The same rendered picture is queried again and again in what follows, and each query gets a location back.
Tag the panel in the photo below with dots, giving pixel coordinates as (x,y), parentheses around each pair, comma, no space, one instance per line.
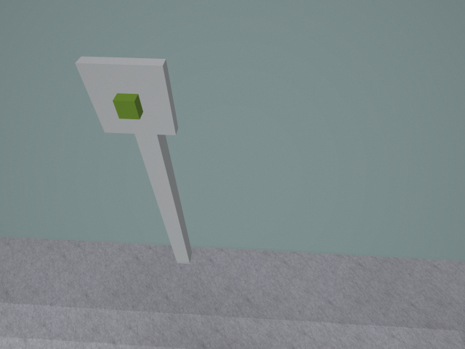
(103,78)

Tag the button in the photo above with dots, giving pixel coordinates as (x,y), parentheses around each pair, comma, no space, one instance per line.
(128,106)

